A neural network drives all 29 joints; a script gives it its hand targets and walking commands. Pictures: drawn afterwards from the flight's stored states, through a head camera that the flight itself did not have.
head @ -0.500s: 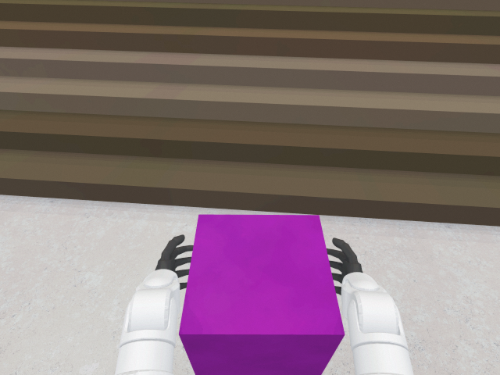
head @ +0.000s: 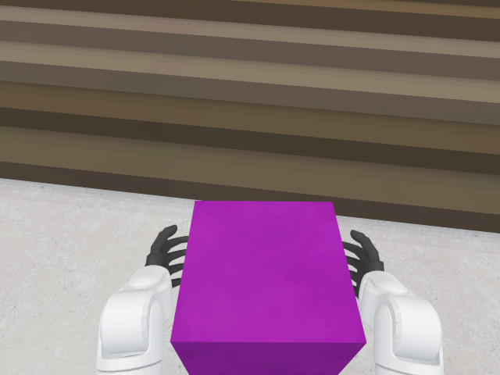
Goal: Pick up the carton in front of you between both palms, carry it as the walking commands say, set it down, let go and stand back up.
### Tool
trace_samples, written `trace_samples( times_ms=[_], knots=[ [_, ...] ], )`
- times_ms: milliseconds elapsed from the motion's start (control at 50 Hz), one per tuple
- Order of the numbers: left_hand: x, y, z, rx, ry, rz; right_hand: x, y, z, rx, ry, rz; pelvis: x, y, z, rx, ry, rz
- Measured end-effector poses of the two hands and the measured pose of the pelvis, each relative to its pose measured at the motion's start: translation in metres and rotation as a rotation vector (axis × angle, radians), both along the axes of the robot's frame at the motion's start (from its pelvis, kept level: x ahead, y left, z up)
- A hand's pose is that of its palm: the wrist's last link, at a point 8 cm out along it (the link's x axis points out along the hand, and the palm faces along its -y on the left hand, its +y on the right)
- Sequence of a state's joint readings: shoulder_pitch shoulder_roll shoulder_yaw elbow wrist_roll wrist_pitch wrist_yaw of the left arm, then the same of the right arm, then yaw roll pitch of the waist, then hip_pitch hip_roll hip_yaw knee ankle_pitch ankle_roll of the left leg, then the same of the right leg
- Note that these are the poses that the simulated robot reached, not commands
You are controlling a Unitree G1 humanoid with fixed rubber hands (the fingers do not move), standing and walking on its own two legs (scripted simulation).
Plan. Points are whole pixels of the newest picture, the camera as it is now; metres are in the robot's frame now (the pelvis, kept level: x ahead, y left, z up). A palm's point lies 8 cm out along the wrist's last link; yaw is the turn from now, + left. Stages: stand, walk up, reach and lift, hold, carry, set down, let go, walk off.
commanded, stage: carry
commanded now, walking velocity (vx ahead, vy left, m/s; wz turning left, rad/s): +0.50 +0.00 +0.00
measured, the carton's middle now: (262, 299) +0.27 +0.00 +0.01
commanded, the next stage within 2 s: none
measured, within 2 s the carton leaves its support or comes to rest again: neither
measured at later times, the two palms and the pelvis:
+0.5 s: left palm (197, 143) +0.59 +0.15 +0.07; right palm (333, 151) +0.58 -0.15 +0.08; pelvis +0.32 +0.01 -0.01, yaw -2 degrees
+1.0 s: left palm (213, 63) +0.94 +0.15 +0.11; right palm (314, 69) +0.93 -0.15 +0.10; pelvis +0.66 +0.01 -0.01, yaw -1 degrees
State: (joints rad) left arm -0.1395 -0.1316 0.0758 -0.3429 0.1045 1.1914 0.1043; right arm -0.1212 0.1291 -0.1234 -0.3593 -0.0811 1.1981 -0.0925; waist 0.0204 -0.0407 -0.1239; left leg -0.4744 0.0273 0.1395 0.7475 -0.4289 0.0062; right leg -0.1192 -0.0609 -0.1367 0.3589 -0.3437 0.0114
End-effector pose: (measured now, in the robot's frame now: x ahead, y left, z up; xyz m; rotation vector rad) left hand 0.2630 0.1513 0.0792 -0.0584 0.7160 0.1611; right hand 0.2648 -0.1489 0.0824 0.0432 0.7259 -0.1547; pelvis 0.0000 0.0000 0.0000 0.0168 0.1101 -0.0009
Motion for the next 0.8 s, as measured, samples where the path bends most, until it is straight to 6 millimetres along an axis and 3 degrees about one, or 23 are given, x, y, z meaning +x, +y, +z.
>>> trace_samples(
  times_ms=[120, 200, 300, 420, 560, 660, 800],
  knots=[
    [0.079, 0.023, -0.002, -0.018, -0.052, 0.005, 0.076, 0.023, -0.001, -0.009, -0.053, -0.002, 0.071, 0.023, -0.018, 0.007, -0.035, -0.045],
    [0.130, 0.020, 0.001, -0.021, 0.010, -0.039, 0.110, 0.020, -0.003, -0.002, 0.010, -0.055, 0.114, 0.034, -0.006, -0.015, -0.027, -0.065],
    [0.196, 0.010, 0.011, -0.014, 0.008, -0.097, 0.162, 0.011, 0.010, -0.005, 0.008, -0.108, 0.172, 0.036, 0.008, -0.048, -0.019, -0.057],
    [0.273, 0.002, 0.009, -0.010, -0.021, -0.090, 0.245, 0.004, 0.012, -0.016, -0.020, -0.090, 0.254, 0.024, 0.003, -0.056, -0.023, -0.043],
    [0.370, -0.009, -0.022, 0.023, -0.006, -0.027, 0.363, -0.009, -0.027, 0.009, -0.005, -0.019, 0.366, -0.005, -0.027, -0.055, -0.061, 0.000],
    [0.418, -0.010, -0.029, 0.026, 0.088, 0.027, 0.426, -0.010, -0.036, 0.007, 0.087, 0.039, 0.422, -0.018, -0.009, -0.026, -0.051, 0.028],
    [0.501, -0.012, -0.004, 0.038, 0.048, 0.035, 0.511, -0.011, -0.015, 0.010, 0.047, 0.056, 0.510, -0.021, 0.010, 0.014, -0.037, 0.016]
  ],
)
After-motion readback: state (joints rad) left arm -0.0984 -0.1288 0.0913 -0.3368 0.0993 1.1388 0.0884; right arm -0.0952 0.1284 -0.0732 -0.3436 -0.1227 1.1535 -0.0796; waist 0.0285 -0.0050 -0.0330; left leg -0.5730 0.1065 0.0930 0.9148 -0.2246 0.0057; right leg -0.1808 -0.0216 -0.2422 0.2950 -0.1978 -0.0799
